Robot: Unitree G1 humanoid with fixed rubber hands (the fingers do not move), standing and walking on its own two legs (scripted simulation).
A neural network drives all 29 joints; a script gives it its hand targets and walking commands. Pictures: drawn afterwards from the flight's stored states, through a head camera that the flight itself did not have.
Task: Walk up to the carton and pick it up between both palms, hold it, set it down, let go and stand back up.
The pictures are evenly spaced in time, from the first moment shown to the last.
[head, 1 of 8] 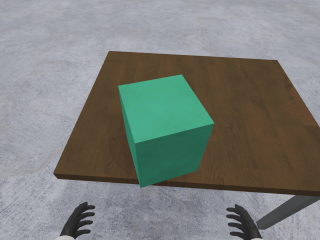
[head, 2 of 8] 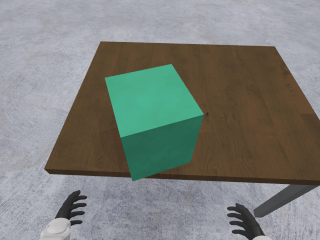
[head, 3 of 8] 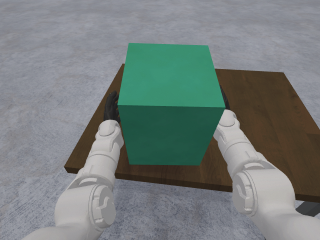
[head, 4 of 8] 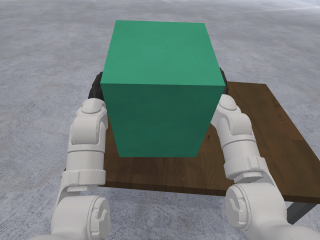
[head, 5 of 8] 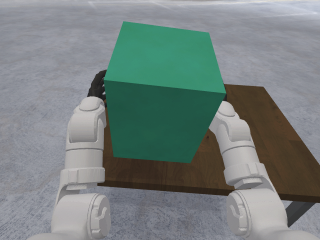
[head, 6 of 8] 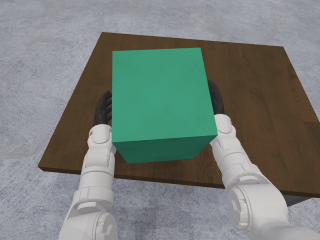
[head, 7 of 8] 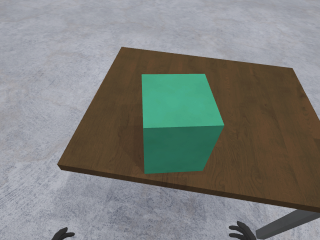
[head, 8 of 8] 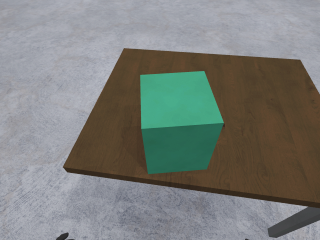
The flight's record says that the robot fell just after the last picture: no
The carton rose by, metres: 0.25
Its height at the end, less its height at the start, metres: +0.00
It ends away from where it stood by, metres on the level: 0.04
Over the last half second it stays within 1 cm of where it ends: yes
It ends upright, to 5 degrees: yes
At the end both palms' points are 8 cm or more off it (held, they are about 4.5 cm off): yes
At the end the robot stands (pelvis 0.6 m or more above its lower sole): yes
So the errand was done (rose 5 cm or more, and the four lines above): yes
